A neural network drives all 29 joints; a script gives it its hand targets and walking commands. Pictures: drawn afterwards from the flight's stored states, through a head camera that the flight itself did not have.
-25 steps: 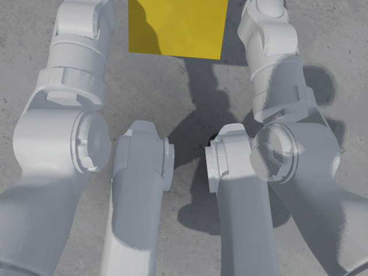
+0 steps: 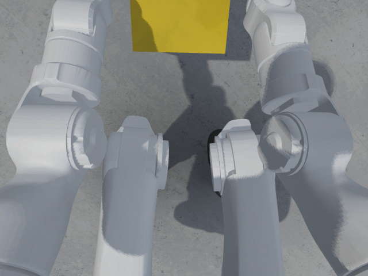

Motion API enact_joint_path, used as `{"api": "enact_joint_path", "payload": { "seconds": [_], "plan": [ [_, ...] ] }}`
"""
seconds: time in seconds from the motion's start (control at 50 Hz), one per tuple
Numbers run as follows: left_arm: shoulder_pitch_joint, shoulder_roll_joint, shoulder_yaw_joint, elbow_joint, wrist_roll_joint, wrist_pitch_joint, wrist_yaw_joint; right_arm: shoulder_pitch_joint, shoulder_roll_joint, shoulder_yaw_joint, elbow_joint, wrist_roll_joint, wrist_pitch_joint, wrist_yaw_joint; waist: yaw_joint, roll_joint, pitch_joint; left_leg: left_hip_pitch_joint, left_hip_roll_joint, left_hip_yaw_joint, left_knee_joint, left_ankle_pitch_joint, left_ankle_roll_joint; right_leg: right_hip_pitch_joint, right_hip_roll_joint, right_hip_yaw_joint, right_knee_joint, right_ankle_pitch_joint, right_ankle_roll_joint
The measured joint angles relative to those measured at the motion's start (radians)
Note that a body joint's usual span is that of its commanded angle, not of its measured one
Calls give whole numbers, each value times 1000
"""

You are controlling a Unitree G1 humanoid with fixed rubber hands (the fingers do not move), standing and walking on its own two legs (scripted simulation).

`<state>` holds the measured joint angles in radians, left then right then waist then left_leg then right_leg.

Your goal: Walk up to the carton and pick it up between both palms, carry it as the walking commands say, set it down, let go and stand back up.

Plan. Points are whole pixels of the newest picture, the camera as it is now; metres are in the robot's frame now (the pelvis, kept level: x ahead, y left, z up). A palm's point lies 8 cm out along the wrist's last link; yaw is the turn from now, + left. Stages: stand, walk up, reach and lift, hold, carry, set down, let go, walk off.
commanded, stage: set down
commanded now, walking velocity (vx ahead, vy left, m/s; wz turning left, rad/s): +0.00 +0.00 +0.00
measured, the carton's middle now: out of the picture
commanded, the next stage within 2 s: none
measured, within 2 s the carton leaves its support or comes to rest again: rests again in 0.08 s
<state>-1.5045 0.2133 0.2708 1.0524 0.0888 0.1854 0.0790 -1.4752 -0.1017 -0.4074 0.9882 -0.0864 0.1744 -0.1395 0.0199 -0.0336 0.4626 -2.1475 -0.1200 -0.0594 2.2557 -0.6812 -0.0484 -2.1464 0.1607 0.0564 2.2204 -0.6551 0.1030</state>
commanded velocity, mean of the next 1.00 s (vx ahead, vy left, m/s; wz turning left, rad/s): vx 0.00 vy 0.00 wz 0.00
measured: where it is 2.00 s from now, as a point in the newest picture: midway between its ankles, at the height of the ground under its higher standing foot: (179, 175)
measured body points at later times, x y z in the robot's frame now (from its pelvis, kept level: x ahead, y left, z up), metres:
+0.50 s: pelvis +0.00 +0.00 -0.01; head +0.38 +0.03 +0.23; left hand +0.55 +0.15 -0.20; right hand +0.56 -0.10 -0.20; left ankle +0.09 +0.12 -0.34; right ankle +0.10 -0.13 -0.34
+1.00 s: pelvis +0.00 +0.00 -0.01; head +0.38 +0.03 +0.22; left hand +0.56 +0.15 -0.21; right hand +0.56 -0.10 -0.20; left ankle +0.09 +0.12 -0.34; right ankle +0.10 -0.13 -0.34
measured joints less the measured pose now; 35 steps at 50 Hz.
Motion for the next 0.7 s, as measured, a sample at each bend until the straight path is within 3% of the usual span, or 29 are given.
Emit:
{"api": "enact_joint_path", "payload": {
  "seconds": [0.7],
  "plan": [
    [-18,4,46,-13,33,-7,-56,-45,-44,9,59,6,-14,57,0,-6,35,-6,31,14,39,-12,19,-5,-25,-18,39,-13,-15]
  ]
}}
